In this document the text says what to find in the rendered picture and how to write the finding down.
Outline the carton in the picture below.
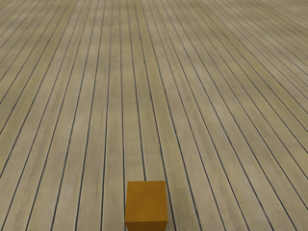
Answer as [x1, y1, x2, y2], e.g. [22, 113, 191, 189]
[124, 181, 168, 231]

